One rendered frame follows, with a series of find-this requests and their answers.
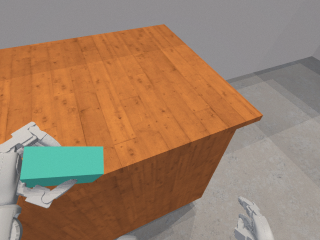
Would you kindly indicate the robot right hand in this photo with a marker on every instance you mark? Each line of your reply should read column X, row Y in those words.
column 256, row 228

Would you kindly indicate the table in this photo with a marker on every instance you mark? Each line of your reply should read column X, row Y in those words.
column 163, row 116

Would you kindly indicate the sponge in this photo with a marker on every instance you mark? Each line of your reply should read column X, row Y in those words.
column 54, row 165

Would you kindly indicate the robot left forearm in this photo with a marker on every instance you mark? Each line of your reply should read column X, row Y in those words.
column 10, row 227

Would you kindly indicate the robot left hand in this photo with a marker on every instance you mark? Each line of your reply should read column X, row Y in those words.
column 11, row 154

